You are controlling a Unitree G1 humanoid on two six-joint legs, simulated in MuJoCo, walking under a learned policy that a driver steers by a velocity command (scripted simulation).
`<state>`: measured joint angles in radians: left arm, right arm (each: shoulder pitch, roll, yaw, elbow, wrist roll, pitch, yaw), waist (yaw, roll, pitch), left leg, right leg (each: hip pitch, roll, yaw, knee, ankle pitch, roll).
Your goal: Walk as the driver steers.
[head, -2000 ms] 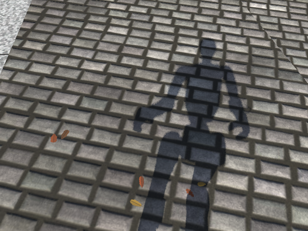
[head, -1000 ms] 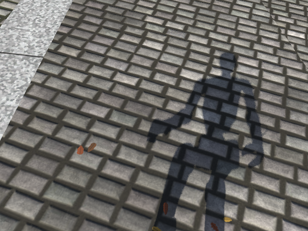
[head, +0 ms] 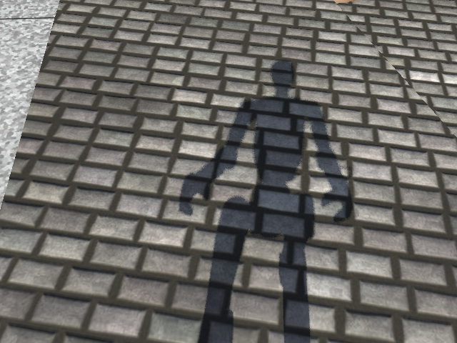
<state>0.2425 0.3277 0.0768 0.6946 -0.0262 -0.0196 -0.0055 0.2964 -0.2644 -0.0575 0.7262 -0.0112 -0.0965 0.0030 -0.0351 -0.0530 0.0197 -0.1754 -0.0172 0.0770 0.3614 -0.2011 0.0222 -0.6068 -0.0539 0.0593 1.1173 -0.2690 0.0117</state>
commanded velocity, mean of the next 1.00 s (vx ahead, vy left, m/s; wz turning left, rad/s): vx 0.34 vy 0.00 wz -0.39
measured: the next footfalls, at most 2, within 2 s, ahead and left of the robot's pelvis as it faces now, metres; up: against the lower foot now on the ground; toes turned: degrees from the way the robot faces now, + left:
right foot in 0.30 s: +0.31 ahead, -0.16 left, +0.00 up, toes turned -13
left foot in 0.74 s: +0.61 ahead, -0.05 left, +0.00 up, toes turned -24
